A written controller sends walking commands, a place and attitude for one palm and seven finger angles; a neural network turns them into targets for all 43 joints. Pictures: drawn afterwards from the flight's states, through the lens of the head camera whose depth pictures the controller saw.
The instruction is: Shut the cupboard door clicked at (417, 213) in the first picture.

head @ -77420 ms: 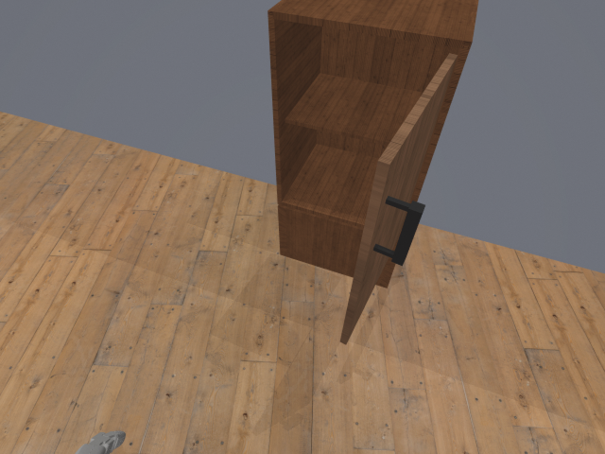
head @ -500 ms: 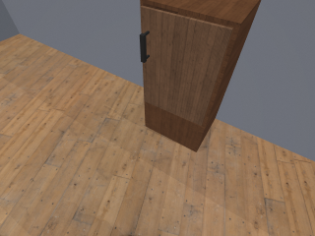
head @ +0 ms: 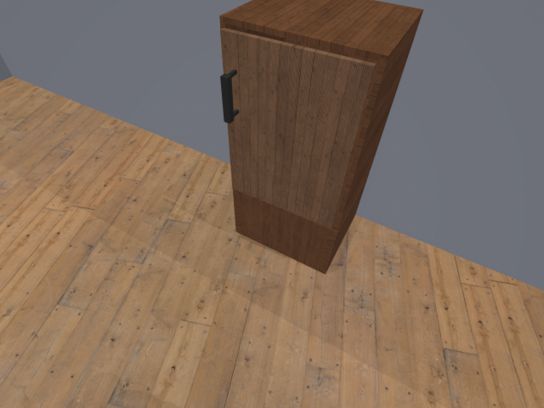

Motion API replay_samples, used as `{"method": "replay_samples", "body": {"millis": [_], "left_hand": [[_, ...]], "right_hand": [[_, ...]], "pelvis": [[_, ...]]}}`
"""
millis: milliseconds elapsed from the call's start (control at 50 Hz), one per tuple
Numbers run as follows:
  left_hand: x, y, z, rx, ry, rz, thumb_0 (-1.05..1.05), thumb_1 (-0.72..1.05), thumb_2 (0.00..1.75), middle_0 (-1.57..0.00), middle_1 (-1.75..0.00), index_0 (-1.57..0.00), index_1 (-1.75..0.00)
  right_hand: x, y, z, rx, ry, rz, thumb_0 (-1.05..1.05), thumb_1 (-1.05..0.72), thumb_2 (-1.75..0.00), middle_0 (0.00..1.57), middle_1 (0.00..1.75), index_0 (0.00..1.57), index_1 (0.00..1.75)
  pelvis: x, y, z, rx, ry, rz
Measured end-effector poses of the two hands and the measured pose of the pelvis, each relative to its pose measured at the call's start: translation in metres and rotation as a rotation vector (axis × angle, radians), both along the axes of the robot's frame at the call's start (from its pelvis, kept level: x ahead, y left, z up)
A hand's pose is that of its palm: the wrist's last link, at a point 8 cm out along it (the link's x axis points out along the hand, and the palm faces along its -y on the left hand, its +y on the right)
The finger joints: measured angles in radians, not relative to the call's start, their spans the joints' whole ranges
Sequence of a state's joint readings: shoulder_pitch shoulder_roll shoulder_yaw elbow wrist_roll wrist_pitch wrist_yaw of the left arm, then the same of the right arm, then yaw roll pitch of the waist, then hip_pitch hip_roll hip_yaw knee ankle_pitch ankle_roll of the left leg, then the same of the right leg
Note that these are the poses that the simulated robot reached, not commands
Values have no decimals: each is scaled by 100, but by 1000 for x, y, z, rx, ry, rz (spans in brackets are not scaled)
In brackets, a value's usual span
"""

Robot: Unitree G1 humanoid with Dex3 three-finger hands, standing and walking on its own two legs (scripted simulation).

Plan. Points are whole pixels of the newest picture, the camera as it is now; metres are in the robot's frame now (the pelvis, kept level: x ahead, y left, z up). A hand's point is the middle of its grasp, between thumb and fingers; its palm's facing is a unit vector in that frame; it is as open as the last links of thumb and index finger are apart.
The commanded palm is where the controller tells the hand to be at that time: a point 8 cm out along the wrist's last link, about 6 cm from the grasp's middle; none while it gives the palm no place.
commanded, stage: let the arm hang, fingers relaxed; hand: left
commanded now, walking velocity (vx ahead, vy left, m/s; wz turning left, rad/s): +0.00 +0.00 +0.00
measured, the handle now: (231, 96) +0.93 +0.16 -0.02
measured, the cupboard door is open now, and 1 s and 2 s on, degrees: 2 2 2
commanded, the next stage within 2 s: look to check the result in 0.04 s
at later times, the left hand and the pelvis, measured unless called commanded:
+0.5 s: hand out of the picture +0.00 +0.17 -0.18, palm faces +0.03 -0.98 -0.22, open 7.4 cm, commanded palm none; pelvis +0.02 -0.01 +0.00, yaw +0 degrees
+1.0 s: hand out of the picture +0.00 +0.17 -0.20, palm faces +0.15 -0.97 -0.19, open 7.4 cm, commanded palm none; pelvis +0.03 +0.00 -0.02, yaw +7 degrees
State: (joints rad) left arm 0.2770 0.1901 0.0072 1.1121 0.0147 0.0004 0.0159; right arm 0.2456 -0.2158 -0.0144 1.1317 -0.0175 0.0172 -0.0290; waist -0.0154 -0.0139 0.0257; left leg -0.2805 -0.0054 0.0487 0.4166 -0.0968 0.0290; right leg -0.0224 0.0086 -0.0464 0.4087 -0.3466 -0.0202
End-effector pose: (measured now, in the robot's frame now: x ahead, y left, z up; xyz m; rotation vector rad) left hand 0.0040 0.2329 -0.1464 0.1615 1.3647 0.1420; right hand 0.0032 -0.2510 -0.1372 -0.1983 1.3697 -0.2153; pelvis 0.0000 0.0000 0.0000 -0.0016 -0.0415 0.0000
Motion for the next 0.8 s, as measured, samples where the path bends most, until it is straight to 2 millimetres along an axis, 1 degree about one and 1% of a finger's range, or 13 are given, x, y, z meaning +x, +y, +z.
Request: {"method": "replay_samples", "body": {"millis": [60,140,340,520,640,800], "left_hand": [[4,-2,0,0,5,-1,0,91,90,-20,-30,-20,-30],[5,-2,1,9,22,5,0,91,90,-20,-30,-20,-30],[-3,-2,3,32,73,27,0,91,90,-20,-30,-20,-30],[-9,-12,3,19,99,43,0,91,90,-20,-30,-20,-30],[-10,-22,0,-2,109,47,0,91,90,-20,-30,-20,-30],[-11,-30,-2,-14,112,59,0,91,90,-20,-30,-20,-30]], "right_hand": [[2,-1,0,1,8,0,1,-91,-90,20,30,20,30],[7,0,-1,9,16,4,1,-91,-90,20,30,20,30],[30,5,-5,33,6,25,1,-91,-90,20,30,20,30],[47,8,-7,45,-14,37,1,-91,-90,20,30,20,30],[49,9,-6,46,-11,36,0,-91,-90,20,30,20,30],[42,10,-8,49,11,25,0,-91,-90,20,30,20,30]], "pelvis": [[3,-2,0,0,2,1],[8,-4,0,0,5,2],[18,-8,0,3,7,2],[25,-10,0,9,8,0],[28,-12,0,12,9,-1],[31,-14,-1,14,9,6]]}}
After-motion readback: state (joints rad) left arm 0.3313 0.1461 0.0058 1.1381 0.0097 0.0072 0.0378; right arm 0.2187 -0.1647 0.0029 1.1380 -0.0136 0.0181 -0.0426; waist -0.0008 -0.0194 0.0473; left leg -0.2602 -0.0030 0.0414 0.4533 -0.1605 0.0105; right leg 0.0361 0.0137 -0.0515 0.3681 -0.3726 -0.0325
